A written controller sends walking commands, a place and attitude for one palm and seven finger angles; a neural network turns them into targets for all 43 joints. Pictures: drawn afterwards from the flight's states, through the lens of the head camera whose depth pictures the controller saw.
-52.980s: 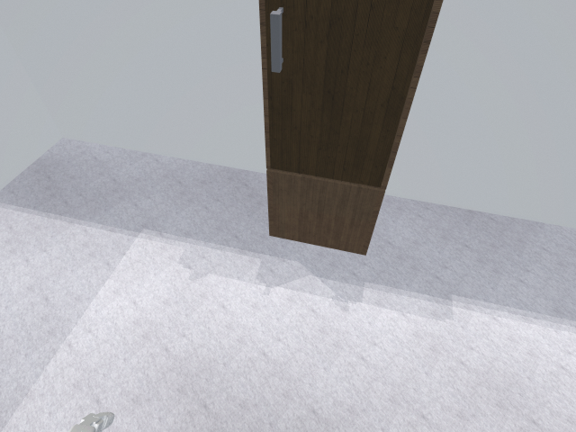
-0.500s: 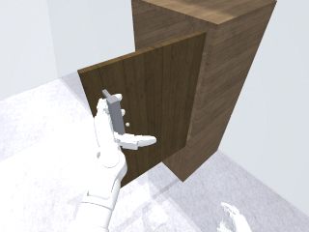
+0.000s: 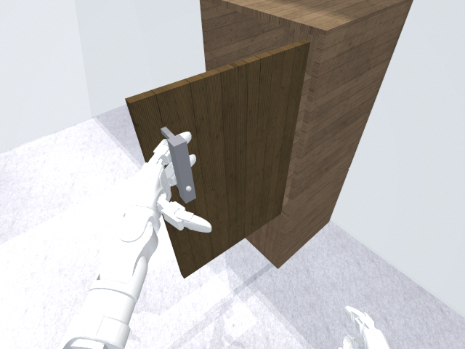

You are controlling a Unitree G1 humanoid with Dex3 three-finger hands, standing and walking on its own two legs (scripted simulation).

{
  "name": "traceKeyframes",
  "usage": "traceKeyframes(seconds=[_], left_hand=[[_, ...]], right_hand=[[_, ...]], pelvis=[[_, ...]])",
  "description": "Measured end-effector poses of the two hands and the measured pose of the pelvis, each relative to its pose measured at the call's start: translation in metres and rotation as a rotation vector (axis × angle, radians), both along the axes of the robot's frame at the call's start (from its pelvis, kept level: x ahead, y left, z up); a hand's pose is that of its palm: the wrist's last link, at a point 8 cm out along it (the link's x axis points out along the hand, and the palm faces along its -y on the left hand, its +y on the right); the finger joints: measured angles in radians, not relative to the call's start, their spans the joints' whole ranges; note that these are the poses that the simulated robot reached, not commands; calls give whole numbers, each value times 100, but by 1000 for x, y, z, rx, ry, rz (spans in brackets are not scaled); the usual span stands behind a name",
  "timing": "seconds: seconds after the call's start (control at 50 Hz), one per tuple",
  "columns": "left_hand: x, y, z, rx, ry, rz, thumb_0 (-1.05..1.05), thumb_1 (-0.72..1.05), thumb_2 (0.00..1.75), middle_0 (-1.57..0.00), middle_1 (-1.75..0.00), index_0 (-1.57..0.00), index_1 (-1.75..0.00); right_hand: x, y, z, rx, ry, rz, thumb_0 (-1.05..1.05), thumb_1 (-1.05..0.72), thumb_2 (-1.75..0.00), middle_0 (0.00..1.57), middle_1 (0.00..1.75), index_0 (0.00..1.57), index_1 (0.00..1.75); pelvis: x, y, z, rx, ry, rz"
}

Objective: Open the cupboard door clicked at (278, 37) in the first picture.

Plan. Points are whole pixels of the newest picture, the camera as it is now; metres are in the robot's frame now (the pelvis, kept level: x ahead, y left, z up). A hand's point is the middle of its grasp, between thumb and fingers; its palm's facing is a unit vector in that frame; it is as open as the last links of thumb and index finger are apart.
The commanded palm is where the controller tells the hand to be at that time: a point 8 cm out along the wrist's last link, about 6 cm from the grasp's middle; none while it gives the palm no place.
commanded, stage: slide the hand sideways off the handle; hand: left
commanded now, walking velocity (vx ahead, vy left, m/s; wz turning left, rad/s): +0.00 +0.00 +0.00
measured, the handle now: (177, 165) +0.40 +0.14 +0.13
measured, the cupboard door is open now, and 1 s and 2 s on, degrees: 86 84 84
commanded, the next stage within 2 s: draw the hand back to the body in 0.88 s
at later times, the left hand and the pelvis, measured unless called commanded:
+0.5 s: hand (167, 205) +0.31 +0.13 +0.12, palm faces -0.02 -1.00 -0.02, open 16.1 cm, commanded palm +0.27 +0.20 +0.12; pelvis +0.03 -0.02 +0.00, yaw -2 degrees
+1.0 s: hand (135, 222) +0.27 +0.18 +0.12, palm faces -0.01 -1.00 -0.03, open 16.3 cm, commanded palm +0.25 +0.23 +0.13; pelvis +0.04 -0.02 +0.00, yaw +0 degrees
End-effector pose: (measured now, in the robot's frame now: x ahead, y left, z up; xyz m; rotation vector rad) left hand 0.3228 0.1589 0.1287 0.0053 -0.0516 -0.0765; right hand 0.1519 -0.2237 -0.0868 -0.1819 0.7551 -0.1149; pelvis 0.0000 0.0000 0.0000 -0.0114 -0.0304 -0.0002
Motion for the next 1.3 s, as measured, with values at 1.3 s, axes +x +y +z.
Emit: traceKeyframes(seconds=[1.3], left_hand=[[-90, 84, 6, 50, -20, 81, -1, -50, 30, -15, -30, -15, -30]], right_hand=[[49, -10, 23, -3, -205, 22, 2, -90, -90, 20, 30, 20, 29]], pelvis=[[31, -10, -2, -1, 26, -9]])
